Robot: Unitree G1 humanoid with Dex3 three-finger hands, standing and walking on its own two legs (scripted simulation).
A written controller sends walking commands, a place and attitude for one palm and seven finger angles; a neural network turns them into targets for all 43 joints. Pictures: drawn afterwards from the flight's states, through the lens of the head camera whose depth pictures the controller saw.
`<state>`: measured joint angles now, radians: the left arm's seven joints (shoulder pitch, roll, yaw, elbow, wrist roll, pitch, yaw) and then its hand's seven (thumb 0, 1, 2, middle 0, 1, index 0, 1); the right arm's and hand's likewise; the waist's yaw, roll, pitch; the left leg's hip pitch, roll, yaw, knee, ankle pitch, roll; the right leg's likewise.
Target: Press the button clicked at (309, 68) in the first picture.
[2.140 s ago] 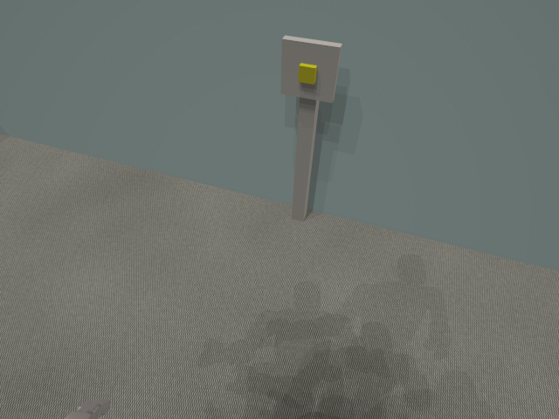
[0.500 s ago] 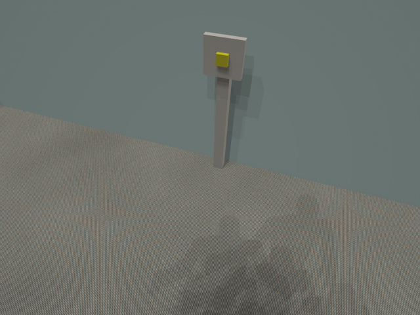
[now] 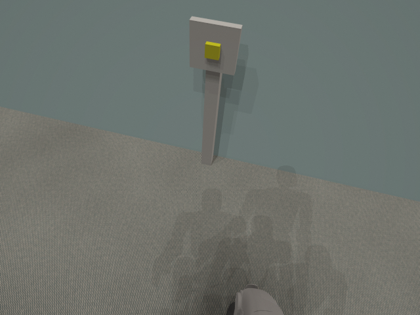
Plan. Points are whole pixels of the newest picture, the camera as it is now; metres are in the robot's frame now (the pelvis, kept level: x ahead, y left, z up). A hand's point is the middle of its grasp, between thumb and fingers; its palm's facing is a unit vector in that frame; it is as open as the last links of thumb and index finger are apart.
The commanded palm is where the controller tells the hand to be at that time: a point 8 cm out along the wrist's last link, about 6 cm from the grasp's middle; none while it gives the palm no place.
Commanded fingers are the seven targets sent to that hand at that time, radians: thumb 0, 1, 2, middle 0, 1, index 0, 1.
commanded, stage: turn to face it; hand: left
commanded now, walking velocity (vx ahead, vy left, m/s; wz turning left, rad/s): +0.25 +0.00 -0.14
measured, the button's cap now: (212, 50) +0.95 +0.01 -0.02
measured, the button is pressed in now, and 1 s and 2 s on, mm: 0 0 0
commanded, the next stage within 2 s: take the last steps up to it in 0.50 s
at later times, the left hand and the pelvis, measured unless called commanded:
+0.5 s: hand (132, 293) +0.19 +0.18 -0.19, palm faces +0.00 -0.99 -0.16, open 7.3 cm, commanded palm none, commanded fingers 0.00 0.90 0.90 -0.20 -0.30 -0.20 -0.30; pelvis +0.14 +0.00 -0.01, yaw -5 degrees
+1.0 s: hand (152, 269) +0.24 +0.13 -0.17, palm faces -0.11 -0.97 -0.20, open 7.4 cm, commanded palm none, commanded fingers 0.00 0.90 0.90 -0.20 -0.30 -0.20 -0.30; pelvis +0.19 -0.04 +0.00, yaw -10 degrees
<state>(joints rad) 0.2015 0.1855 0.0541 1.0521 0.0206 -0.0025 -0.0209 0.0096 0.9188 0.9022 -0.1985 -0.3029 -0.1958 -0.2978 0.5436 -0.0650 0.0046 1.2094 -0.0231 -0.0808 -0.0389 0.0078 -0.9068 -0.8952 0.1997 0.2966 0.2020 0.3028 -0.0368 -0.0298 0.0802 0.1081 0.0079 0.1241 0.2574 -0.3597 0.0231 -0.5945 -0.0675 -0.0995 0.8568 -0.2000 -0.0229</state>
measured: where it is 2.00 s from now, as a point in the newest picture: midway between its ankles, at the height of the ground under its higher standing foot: (215, 262)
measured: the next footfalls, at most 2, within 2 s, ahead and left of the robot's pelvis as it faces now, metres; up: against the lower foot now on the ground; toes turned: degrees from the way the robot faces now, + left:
right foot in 0.12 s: +0.22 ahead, -0.11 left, +0.00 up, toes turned -7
left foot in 0.48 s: +0.23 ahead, +0.11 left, +0.00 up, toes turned +1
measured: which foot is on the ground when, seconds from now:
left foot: down 0.00-0.12, up 0.14-0.46, down 0.48-0.88, up 0.90-1.00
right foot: up 0.00-0.10, down 0.12-0.50, up 0.52-0.86, down 0.88-1.00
